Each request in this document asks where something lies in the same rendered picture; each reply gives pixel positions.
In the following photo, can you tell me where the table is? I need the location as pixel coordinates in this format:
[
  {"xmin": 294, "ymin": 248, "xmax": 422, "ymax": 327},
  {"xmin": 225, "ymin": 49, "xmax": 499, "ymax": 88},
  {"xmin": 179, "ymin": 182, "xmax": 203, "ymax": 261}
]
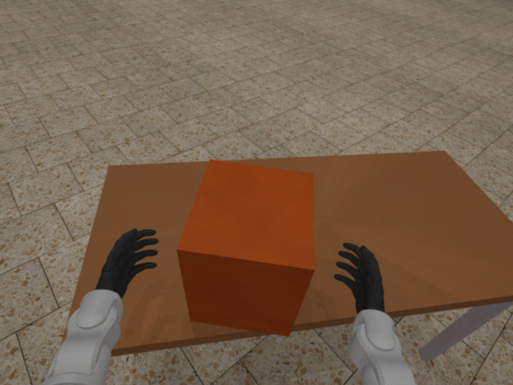
[{"xmin": 61, "ymin": 151, "xmax": 513, "ymax": 362}]

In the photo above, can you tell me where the right robot hand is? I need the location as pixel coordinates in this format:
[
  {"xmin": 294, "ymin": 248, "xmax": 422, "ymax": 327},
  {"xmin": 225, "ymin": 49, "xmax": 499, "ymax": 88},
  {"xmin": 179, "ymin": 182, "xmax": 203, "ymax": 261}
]
[{"xmin": 334, "ymin": 243, "xmax": 385, "ymax": 314}]

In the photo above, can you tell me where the left robot hand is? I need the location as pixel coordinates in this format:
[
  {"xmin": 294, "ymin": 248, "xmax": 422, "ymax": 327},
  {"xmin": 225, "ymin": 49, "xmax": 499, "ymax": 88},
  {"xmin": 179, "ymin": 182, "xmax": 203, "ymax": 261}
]
[{"xmin": 95, "ymin": 229, "xmax": 159, "ymax": 299}]

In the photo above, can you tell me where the carton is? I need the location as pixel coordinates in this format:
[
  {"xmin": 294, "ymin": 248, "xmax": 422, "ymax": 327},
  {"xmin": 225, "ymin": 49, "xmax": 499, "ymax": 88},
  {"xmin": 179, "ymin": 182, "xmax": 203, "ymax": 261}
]
[{"xmin": 176, "ymin": 160, "xmax": 315, "ymax": 337}]

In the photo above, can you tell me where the right robot forearm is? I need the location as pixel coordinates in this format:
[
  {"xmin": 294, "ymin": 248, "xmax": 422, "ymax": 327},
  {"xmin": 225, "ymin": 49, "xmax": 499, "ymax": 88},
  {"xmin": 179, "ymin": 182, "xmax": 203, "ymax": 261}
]
[{"xmin": 349, "ymin": 310, "xmax": 417, "ymax": 385}]

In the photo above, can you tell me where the left robot forearm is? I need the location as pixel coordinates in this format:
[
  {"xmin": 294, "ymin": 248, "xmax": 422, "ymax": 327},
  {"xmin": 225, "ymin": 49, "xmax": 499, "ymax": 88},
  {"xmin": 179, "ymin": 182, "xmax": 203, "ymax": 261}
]
[{"xmin": 43, "ymin": 290, "xmax": 123, "ymax": 385}]

